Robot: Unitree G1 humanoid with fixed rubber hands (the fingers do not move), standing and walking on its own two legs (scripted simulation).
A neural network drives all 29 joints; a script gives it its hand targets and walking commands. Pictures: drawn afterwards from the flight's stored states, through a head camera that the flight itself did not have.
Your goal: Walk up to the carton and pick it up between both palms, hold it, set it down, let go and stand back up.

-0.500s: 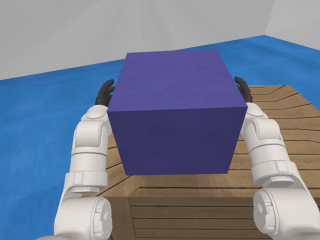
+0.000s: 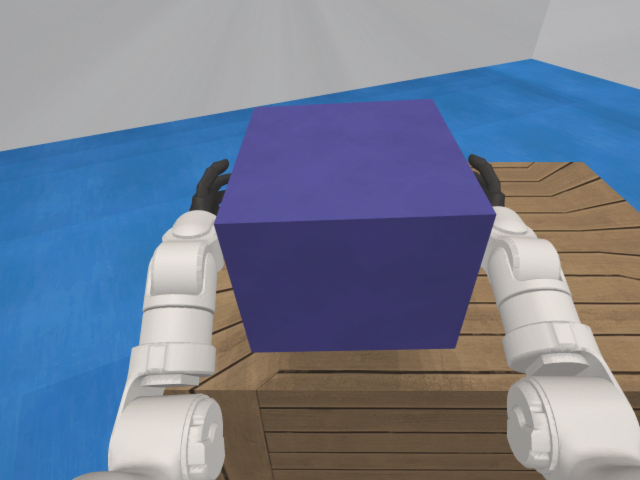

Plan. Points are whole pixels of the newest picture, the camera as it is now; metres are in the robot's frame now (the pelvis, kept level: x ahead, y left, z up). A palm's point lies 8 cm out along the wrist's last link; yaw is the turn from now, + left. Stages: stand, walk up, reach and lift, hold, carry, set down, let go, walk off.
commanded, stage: hold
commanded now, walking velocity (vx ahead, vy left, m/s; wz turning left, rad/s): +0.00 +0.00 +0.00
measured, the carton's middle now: (347, 218) +0.40 -0.01 +0.18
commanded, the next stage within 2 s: none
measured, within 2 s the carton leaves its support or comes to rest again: neither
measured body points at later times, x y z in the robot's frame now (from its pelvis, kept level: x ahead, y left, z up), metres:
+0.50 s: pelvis +0.00 +0.00 +0.00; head -0.06 +0.01 +0.45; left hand +0.38 +0.16 +0.19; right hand +0.39 -0.18 +0.19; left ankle +0.05 +0.10 -0.74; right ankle +0.03 -0.15 -0.74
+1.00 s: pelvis +0.00 +0.00 +0.00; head -0.06 +0.01 +0.45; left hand +0.37 +0.16 +0.20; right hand +0.39 -0.18 +0.20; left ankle +0.05 +0.10 -0.74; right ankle +0.03 -0.15 -0.74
